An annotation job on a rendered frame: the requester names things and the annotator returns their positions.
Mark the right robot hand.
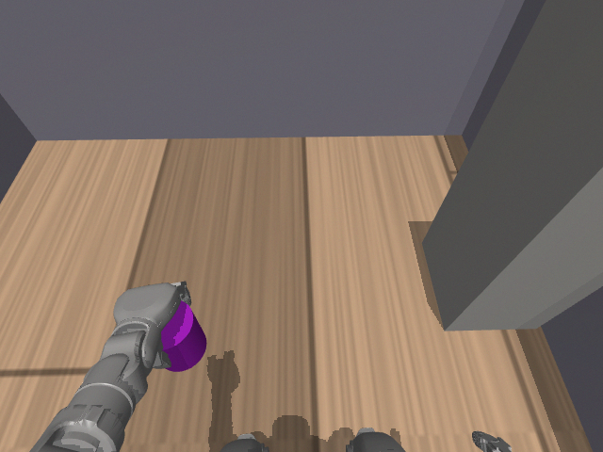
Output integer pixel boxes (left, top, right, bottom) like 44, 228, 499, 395
472, 431, 512, 452

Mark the left robot hand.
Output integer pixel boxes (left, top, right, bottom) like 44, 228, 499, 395
113, 282, 191, 369

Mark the left robot arm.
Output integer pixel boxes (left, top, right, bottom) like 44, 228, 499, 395
29, 317, 161, 452

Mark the mug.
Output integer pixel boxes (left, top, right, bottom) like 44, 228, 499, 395
161, 300, 206, 372

